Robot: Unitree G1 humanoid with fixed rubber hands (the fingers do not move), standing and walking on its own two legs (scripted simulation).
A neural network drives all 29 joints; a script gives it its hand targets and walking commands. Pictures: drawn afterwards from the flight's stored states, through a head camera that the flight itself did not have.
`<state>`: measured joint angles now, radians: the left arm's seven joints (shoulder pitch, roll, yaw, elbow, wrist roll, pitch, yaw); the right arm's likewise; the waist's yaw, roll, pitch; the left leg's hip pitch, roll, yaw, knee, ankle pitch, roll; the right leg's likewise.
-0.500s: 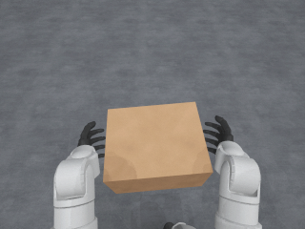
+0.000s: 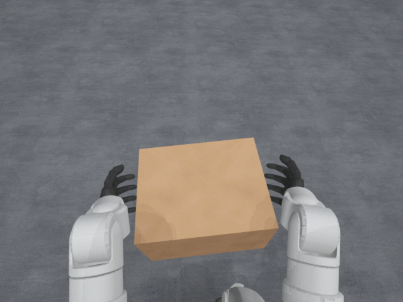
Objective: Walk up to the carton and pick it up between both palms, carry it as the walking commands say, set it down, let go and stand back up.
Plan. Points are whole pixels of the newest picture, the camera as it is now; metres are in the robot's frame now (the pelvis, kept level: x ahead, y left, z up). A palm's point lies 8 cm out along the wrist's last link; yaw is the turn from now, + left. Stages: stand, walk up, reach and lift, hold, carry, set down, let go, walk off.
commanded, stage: carry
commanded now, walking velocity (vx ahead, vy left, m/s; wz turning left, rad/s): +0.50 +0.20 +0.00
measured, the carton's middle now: (202, 199) +0.33 -0.02 -0.03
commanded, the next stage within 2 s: none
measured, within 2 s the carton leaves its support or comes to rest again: neither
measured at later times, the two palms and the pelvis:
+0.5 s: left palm (87, 87) +0.56 +0.24 +0.08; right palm (224, 76) +0.58 -0.08 +0.10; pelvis +0.30 +0.08 +0.00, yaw +0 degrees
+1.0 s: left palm (83, 18) +0.86 +0.31 +0.09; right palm (190, 14) +0.88 -0.01 +0.09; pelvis +0.59 +0.15 +0.00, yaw +1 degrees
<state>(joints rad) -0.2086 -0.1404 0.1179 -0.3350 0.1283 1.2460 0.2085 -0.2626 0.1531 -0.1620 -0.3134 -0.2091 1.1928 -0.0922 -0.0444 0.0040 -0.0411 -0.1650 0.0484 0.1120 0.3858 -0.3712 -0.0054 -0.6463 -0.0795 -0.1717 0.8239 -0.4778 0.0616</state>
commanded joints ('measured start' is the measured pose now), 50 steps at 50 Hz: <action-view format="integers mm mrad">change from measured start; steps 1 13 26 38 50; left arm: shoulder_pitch -548 -531 -607 -541 -552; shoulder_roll -947 -954 -945 -967 -931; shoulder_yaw -706 -706 -701 -707 -694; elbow -209 -68 -22 -139 -9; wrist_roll -469 -491 -465 -462 -447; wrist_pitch -59 -34 -14 -61 -8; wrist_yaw -370 -426 -417 -384 -407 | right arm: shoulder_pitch -426 -369 -417 -478 -342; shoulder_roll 984 995 1002 1011 961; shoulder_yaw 775 773 757 826 753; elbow -144 -8 56 -118 46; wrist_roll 570 493 520 588 481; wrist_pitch -5 23 31 11 43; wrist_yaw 304 297 296 299 289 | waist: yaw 56 74 -1 81 -13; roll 139 -208 195 -188 76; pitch -481 -270 -264 -514 -435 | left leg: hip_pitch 283 -381 660 -530 506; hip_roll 59 65 285 10 186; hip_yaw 90 -99 -343 -174 -204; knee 232 323 69 761 27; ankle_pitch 1038 -30 987 -173 751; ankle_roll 54 -21 223 -12 119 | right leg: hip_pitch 512 739 -304 1048 203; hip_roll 129 -317 29 -439 -25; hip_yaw -145 236 12 573 -97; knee -500 -633 191 -443 157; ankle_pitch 567 419 -251 972 520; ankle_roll -9 -189 -32 -314 23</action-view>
